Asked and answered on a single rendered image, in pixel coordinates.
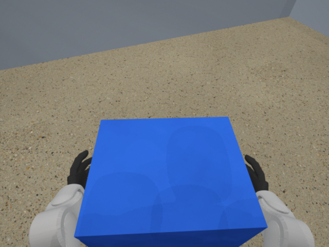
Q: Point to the robot right forearm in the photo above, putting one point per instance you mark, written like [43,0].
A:
[284,230]

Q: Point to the robot right hand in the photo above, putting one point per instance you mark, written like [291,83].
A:
[257,176]

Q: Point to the robot left hand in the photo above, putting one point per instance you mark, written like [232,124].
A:
[78,174]

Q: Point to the robot left forearm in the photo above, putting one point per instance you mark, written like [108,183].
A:
[55,227]

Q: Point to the carton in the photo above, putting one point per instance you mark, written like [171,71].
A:
[168,182]

